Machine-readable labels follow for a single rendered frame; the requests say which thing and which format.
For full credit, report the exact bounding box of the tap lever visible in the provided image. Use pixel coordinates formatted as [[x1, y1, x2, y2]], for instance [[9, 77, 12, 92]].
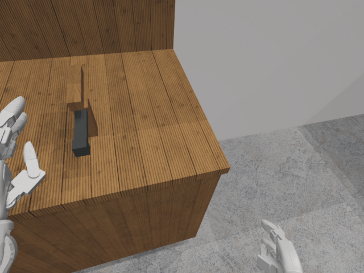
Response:
[[72, 109, 90, 157]]

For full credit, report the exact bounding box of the robot right hand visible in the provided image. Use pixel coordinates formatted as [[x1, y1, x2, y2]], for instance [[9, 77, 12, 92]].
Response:
[[258, 219, 303, 273]]

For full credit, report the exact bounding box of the counter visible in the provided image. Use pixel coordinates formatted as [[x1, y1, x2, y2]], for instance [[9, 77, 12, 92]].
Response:
[[0, 0, 230, 273]]

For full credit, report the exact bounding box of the left robot forearm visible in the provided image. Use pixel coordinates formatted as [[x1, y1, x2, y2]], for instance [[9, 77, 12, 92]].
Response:
[[0, 220, 18, 273]]

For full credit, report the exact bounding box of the robot left hand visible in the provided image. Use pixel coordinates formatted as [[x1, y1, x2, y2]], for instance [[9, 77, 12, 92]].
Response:
[[0, 96, 46, 220]]

